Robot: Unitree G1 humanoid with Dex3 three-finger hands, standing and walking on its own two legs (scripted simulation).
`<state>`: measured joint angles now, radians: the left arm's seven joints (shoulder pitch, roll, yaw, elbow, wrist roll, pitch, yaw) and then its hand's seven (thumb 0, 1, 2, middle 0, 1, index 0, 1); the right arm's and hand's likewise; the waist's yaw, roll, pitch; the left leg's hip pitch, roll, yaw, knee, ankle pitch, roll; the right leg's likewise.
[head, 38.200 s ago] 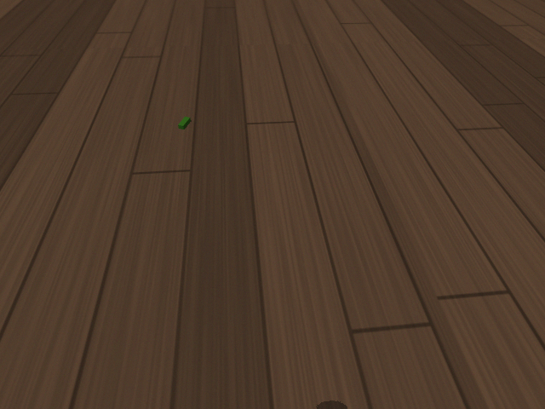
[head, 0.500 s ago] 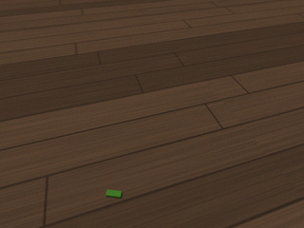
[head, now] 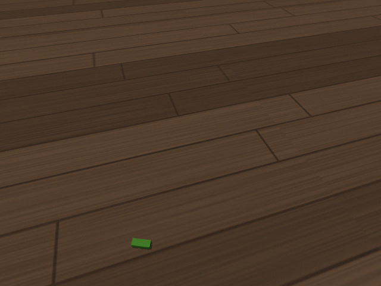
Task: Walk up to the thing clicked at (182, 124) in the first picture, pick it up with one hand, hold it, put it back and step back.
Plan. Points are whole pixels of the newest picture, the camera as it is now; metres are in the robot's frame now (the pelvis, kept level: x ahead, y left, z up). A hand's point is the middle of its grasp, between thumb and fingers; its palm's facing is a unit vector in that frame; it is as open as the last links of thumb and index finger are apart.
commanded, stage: stand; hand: left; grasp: from above
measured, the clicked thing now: (141, 243) +0.46 +0.25 -0.77
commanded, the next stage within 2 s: step back in 0.62 s
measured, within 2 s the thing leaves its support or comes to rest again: neither
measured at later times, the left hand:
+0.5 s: hand out of the picture +0.08 +0.25 -0.16, palm faces +0.00 -0.94 -0.34, open 7.4 cm
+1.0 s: hand out of the picture +0.10 +0.32 -0.18, palm faces +0.01 -0.92 -0.38, open 7.4 cm
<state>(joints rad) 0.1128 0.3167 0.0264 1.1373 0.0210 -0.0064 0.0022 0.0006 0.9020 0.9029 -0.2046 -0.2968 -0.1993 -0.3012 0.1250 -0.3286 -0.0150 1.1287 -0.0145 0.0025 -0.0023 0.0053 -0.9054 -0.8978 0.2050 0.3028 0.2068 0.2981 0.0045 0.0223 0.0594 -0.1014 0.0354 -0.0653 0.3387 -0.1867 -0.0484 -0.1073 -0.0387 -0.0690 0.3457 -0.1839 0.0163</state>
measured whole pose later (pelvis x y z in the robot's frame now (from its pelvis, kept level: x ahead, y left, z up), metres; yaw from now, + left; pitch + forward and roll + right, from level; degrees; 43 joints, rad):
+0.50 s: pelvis +0.01 +0.00 +0.00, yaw +0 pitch -2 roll +0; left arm 0.11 0.32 0.02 1.13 0.02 -0.01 0.00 0.00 0.90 0.90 -0.20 -0.30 -0.20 -0.30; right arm 0.12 -0.33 -0.01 1.13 -0.01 0.00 0.00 0.01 -0.91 -0.90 0.21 0.30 0.21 0.30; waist 0.00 0.02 0.06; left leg -0.10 0.04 -0.07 0.33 -0.19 -0.05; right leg -0.11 -0.04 -0.07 0.35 -0.19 0.01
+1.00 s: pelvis -0.05 +0.05 -0.02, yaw +1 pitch -1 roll -1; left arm -0.01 0.41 0.08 0.91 0.00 0.06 0.03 0.00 0.90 0.90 -0.20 -0.30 -0.20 -0.30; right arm 0.15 -0.37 -0.06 0.95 -0.03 0.04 0.01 0.00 -0.91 -0.90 0.21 0.30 0.21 0.30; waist -0.03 -0.05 0.21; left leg -0.31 -0.03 -0.03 0.64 -0.31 0.03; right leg -0.46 0.07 0.15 1.07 -0.55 -0.02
